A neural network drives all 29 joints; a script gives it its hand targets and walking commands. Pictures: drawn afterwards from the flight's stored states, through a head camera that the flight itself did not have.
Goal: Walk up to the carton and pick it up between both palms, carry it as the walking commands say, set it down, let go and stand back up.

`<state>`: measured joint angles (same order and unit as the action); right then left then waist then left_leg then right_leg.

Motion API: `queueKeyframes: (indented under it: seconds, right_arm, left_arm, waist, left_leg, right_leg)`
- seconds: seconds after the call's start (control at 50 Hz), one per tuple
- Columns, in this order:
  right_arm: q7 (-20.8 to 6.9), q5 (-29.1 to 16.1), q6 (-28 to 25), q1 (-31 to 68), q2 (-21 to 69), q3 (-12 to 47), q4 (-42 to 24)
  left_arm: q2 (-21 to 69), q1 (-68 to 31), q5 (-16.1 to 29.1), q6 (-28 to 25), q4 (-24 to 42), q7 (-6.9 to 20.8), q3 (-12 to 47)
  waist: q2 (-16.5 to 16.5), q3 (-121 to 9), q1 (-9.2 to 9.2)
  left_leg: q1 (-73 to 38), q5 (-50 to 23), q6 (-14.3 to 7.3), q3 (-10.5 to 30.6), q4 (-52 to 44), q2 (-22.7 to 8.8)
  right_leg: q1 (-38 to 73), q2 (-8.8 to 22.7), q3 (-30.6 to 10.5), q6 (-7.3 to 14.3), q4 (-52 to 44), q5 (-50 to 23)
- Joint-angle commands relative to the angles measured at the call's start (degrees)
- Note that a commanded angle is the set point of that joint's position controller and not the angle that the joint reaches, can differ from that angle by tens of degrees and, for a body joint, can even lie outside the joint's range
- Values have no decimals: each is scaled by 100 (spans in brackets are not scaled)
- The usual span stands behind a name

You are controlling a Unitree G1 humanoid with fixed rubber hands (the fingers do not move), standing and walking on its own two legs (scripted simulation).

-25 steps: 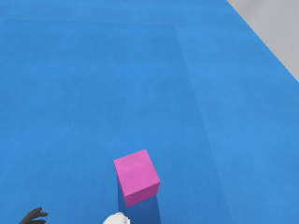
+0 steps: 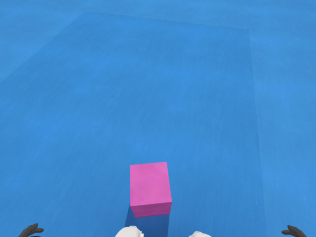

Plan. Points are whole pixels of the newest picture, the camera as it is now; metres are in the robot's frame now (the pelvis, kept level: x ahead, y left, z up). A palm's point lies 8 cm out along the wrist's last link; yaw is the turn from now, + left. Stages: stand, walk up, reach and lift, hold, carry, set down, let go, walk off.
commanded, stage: walk up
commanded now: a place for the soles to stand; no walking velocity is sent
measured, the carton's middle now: (150, 190) +0.44 +0.07 -0.61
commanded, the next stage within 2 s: reach and lift in 1.60 s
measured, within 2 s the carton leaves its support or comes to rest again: neither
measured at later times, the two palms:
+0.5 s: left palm out of the picture +0.05 +0.35 -0.07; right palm (279, 219) +0.20 -0.29 -0.07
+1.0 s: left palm out of the picture +0.07 +0.36 -0.06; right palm (271, 211) +0.21 -0.27 -0.05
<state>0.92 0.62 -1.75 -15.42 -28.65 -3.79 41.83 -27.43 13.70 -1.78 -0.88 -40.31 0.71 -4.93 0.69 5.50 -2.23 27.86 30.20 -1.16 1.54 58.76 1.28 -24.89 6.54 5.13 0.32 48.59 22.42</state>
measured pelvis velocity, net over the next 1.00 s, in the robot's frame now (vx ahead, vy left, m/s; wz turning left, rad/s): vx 0.02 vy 0.02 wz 0.18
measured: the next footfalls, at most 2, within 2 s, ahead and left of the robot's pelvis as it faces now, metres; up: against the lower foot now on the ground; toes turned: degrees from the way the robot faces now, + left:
left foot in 0.08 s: +0.06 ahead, +0.14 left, +0.00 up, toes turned +0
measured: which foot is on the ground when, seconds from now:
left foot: up 0.00-0.06, down 0.08-1.00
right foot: down 0.00-1.00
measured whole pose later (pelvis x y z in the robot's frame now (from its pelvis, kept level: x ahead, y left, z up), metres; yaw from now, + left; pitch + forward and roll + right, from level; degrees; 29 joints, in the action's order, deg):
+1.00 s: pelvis +0.02 +0.02 +0.04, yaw +11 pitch -1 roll -1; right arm -0.7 -0.3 -0.8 -0.8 -23.7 -0.1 60.4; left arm -24.8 2.2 -0.2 -1.5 -60.8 0.3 -0.9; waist 0.7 3.1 -1.2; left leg 13.2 11.1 -0.2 3.8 25.4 1.0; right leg -8.8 4.4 7.2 -2.3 22.7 12.3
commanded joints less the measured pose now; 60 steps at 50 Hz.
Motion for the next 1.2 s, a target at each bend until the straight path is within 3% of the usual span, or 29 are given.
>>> queueKeyframes:
  seconds: [0.0, 0.04, 0.06, 0.08, 0.1, 0.12, 0.14, 0.16, 0.18, 0.2, 0.22, 0.24, 0.26, 0.3, 0.34, 0.36, 0.38, 0.4, 0.42, 0.44, 0.48, 0.5, 0.52, 0.58, 0.64, 0.74, 0.92, 0.98, 1.18]
  right_arm:
    - [-100, -14, 0, -271, -797, -255, -186]
    - [-124, 28, -29, -395, -763, -271, -127]
    - [-122, 72, -50, -429, -824, -300, -108]
    - [-113, 113, -78, -355, -1048, -359, -163]
    - [-114, 98, -82, -46, -1369, -396, -268]
    - [-105, 53, -78, 15, -1294, -383, -283]
    - [-79, 7, -61, 204, -1163, -311, -251]
    - [-54, -45, -12, 536, -1014, -231, -267]
    - [-66, -113, 41, 691, -787, -141, -263]
    - [-73, -119, 77, 578, -694, -130, -207]
    - [-42, -93, 114, 552, -785, -160, -142]
    - [-44, -64, 124, 507, -780, -165, -89]
    - [-57, -51, 118, 447, -734, -163, -25]
    - [-104, -84, 88, 331, -686, -165, 94]
    - [-155, -58, 47, 200, -601, -167, 266]
    - [-152, -10, 20, 234, -689, -197, 307]
    - [-133, 37, -17, 288, -895, -224, 303]
    - [-118, -8, -55, 650, -1091, -195, 212]
    - [-98, -44, -54, 742, -1051, -173, 270]
    - [-74, -59, -36, 928, -1033, -121, 324]
    - [-78, -113, 19, 1287, -790, 8, 392]
    - [-91, -111, 30, 1193, -727, 23, 520]
    - [-100, -106, 32, 1063, -722, 25, 668]
    - [-129, -89, 2, 1166, -717, 44, 915]
    - [-123, -95, -9, 1359, -705, 95, 1081]
    - [-137, -71, 10, 1599, -636, 155, 1355]
    - [-150, -71, 51, 1715, -550, 189, 1632]
    - [-122, -105, 42, 1701, -606, 169, 1636]
    - [-120, -56, 89, 1673, -580, 134, 1544]
  left_arm:
    - [-1517, 152, 8, -89, 172, -80, -380]
    - [-1379, 66, 72, -76, 170, -93, -285]
    - [-1173, 186, 101, -69, 125, -110, -204]
    - [-934, 293, 123, -86, 132, -130, -129]
    - [-765, 95, 198, -91, 194, -157, -71]
    - [-866, -29, 219, -85, 123, -200, -94]
    - [-880, 43, 241, -145, 7, -215, -84]
    - [-912, 307, 233, -228, -184, -224, -82]
    - [-1173, 416, 119, -325, -221, -240, -101]
    - [-1609, 458, 67, -379, -292, -231, -197]
    - [-1651, 449, 72, -392, -312, -220, -220]
    - [-1588, 375, 70, -403, -286, -226, -203]
    - [-1472, 260, 71, -402, -260, -252, -181]
    - [-1377, 1, 47, -373, -264, -247, -131]
    - [-1248, -156, 91, -283, -253, -192, -50]
    - [-1057, -80, 109, -249, -260, -176, 9]
    - [-817, -23, 128, -228, -231, -172, 69]
    - [-646, -42, 193, -186, -258, -173, 112]
    - [-702, -207, 216, -144, -391, -180, 96]
    - [-731, -168, 232, -159, -518, -179, 100]
    - [-978, -123, 163, -241, -750, -167, 87]
    - [-1154, -341, 125, -279, -801, -150, 67]
    - [-1158, -503, 130, -286, -838, -139, 82]
    - [-925, -734, 190, -255, -1004, -134, 172]
    - [-816, -828, 200, -200, -1206, -119, 202]
    - [-748, -1027, 168, -168, -1507, -93, 231]
    - [-741, -1317, 127, -155, -1819, -73, 238]
    - [-723, -1396, 185, -88, -1838, -62, 219]
    - [-721, -1429, 140, 0, -1831, -45, 149]
  waist:
    - [1114, -349, 45]
    - [995, -520, 271]
    - [733, -605, 340]
    - [-18, -753, 348]
    - [-1070, -681, 284]
    - [-722, -679, 306]
    - [-601, -712, 174]
    - [-401, -709, -44]
    - [106, -525, -126]
    - [729, -485, -64]
    - [764, -465, -34]
    - [564, -422, 25]
    - [526, -407, 84]
    - [854, -461, 181]
    - [833, -556, 322]
    - [562, -605, 327]
    - [-95, -751, 279]
    - [-667, -798, 140]
    - [-500, -761, 175]
    - [-479, -696, 66]
    - [-117, -494, -40]
    - [77, -483, 109]
    - [66, -586, 222]
    - [-120, -721, 205]
    - [-181, -743, 133]
    - [-351, -735, 111]
    - [-226, -783, 128]
    - [-183, -827, 107]
    - [-165, -840, 112]
  left_leg:
    - [-27, -73, -64, -217, -881, 2]
    - [-936, -720, -170, -358, -1919, 154]
    - [-1344, -807, -269, -141, -2378, 124]
    - [-1714, -1122, -522, 962, -2617, -446]
    - [-1384, -1581, -1102, 2683, -2996, -1304]
    - [-1180, -2095, -1477, 2603, -2969, -1526]
    - [-1048, -2607, -1439, 2229, -2707, -1368]
    - [-687, -2794, -1160, 1674, -2350, -1051]
    - [-268, -2633, -595, 987, -1640, -425]
    - [161, -1713, -190, 418, -830, 89]
    - [304, 35, -128, 331, -398, 89]
    - [321, 323, -128, 468, -185, -7]
    - [253, 277, -132, 440, -301, -101]
    - [-220, -281, -144, 28, -1123, -138]
    - [-1285, -1349, -200, -330, -2206, 76]
    - [-1647, -1675, -251, -69, -2444, -4]
    - [-1897, -2200, -404, 889, -2668, -566]
    - [-1340, -2262, -955, 2247, -3059, -1383]
    - [-997, -2035, -1195, 2120, -3181, -1429]
    - [-824, -2028, -1097, 1866, -3086, -1293]
    - [-545, -1847, -470, 1043, -2679, -691]
    - [-784, -2098, -246, 696, -2463, -454]
    - [-1129, -2311, -197, 574, -2420, -388]
    - [-1384, -2739, -320, 836, -2835, -600]
    - [-1227, -2685, -352, 1011, -3196, -712]
    - [-1237, -2492, -257, 1036, -3607, -712]
    - [-1513, -2727, -118, 851, -3831, -661]
    - [-1520, -3273, -121, 861, -3724, -670]
    - [-1400, -2802, -94, 859, -3759, -631]
  right_leg:
    - [619, 1270, -1704, 1137, -1943, -660]
    - [294, 1104, -1173, 920, -1467, -963]
    - [113, 966, -879, 719, -1026, -954]
    - [-407, 706, -577, 406, -477, -559]
    - [-713, -117, -154, 96, 190, 428]
    - [-330, -284, -224, 84, 183, 1150]
    - [58, -297, -324, 110, -214, 834]
    - [642, -204, -413, 137, -971, 70]
    - [825, 409, -1310, 302, -1986, -352]
    - [1224, 1298, -2348, 777, -2409, -1070]
    - [1364, 1790, -2534, 1247, -2367, -2258]
    - [1374, 1827, -2371, 1406, -2182, -2824]
    - [1374, 1716, -2081, 1353, -2044, -2986]
    - [1206, 1311, -1289, 992, -1824, -3154]
    - [544, 841, -654, 682, -1431, -2316]
    - [247, 710, -521, 501, -1232, -1684]
    - [-79, 519, -364, 292, -850, -881]
    - [60, -90, -216, 41, -517, 137]
    - [517, -245, -274, 42, -580, 683]
    - [744, -239, -366, 77, -935, 420]
    - [1018, 168, -756, 229, -1987, -171]
    - [927, 477, -989, 329, -2231, -547]
    - [848, 582, -1014, 385, -2244, -904]
    - [1006, 293, -543, 206, -2130, -1016]
    - [1351, 126, -394, 150, -2217, -843]
    - [1600, 137, -364, 138, -2555, -805]
    - [1873, 234, -367, 86, -3045, -1121]
    - [1914, 215, -360, 107, -2876, -1342]
    - [1929, 254, -379, 149, -2870, -970]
